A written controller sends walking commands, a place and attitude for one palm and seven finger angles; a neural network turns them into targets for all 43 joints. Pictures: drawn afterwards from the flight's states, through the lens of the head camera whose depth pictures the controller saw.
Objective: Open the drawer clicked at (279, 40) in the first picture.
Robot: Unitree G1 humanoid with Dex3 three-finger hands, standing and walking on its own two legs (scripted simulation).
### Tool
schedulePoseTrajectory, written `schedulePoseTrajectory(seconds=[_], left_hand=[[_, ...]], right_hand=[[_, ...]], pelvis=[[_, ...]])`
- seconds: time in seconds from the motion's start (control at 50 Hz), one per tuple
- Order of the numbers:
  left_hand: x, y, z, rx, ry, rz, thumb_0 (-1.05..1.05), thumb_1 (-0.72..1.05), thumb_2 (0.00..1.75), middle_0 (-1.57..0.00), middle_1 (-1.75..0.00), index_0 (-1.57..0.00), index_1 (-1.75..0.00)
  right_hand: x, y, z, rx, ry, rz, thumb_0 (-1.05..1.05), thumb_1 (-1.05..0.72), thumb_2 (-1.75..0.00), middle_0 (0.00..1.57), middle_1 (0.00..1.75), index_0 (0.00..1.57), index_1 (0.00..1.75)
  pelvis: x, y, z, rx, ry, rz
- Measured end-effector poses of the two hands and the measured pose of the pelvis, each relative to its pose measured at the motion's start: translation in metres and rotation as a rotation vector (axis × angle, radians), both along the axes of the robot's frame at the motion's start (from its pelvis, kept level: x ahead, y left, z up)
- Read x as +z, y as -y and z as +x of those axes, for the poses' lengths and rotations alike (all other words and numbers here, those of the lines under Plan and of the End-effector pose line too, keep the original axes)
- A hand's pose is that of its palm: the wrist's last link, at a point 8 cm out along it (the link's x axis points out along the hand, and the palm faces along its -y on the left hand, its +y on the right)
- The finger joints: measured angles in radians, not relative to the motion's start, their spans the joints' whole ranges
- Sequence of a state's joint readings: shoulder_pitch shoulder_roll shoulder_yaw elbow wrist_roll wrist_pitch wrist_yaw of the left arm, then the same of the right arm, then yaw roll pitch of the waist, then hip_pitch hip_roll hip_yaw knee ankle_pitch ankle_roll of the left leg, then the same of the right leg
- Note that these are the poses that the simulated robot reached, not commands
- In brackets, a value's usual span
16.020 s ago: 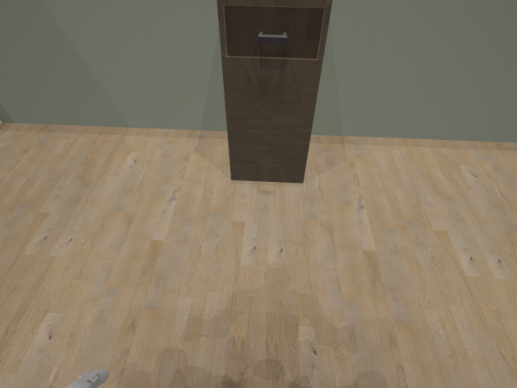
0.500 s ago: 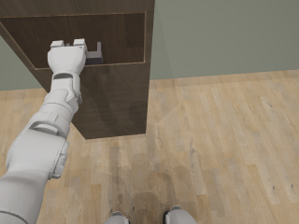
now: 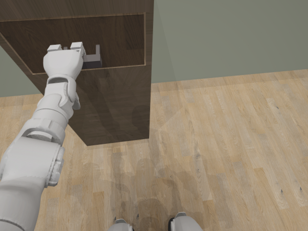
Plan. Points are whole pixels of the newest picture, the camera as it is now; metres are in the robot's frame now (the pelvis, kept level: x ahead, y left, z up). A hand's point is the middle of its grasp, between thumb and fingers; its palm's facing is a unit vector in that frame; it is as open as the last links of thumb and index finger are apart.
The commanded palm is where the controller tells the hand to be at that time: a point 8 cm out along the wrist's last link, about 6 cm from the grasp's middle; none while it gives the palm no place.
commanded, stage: close the thumb around the handle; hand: left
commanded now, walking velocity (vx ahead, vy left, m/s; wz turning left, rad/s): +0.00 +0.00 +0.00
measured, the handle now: (81, 55) +0.58 +0.16 +0.06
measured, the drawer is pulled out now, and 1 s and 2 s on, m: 0.00 0.01 0.13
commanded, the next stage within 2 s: pull the drawer open in 0.74 s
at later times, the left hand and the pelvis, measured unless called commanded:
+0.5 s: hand (72, 77) +0.52 +0.19 +0.04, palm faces -0.04 -0.01 -1.00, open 8.5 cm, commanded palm +0.51 +0.17 +0.09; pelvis +0.01 +0.00 +0.00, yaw +0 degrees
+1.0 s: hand (72, 78) +0.52 +0.19 +0.04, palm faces -0.03 -0.02 -1.00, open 5.9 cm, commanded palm +0.49 +0.16 +0.09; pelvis +0.02 +0.00 +0.01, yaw +0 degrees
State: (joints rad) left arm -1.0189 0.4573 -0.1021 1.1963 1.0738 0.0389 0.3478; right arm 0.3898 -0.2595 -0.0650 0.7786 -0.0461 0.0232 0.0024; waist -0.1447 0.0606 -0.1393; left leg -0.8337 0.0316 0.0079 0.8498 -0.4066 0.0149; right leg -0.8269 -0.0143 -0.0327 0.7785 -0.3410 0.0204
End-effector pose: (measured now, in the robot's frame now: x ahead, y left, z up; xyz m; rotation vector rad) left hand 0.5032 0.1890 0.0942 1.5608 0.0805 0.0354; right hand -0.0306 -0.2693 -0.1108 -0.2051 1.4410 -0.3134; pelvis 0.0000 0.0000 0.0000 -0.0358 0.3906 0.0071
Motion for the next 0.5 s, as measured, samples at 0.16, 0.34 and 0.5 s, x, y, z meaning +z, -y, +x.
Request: schedulePoseTrajectory(seconds=[0.16, 0.34, 0.5], left_hand=[[0.000, 0.001, 0.000, 0.011, -0.005, 0.006, -0.01, -0.44, 0.32, -0.33, -1.22, -0.29, -1.21], [0.001, 0.001, 0.001, 0.011, -0.014, 0.011, 0.00, -0.10, 0.47, -0.34, -1.23, -0.31, -1.24], [0.002, 0.001, 0.001, 0.008, -0.016, 0.003, 0.00, 0.32, 0.65, -0.34, -1.25, -0.33, -1.29]], right_hand=[[0.003, 0.002, 0.014, 0.004, 0.033, -0.008, 0.00, -0.90, -0.90, 0.21, 0.30, 0.20, 0.30], [0.000, -0.003, 0.022, 0.008, 0.043, 0.009, 0.00, -0.90, -0.90, 0.21, 0.30, 0.20, 0.30], [-0.002, -0.007, 0.021, 0.000, 0.030, 0.025, 0.00, -0.90, -0.90, 0.21, 0.30, 0.20, 0.30]], pelvis=[[0.003, 0.000, 0.003, 0.000, 0.007, -0.001], [0.004, -0.001, 0.005, 0.002, 0.009, 0.001], [0.004, -0.001, 0.009, -0.003, 0.013, 0.001]])
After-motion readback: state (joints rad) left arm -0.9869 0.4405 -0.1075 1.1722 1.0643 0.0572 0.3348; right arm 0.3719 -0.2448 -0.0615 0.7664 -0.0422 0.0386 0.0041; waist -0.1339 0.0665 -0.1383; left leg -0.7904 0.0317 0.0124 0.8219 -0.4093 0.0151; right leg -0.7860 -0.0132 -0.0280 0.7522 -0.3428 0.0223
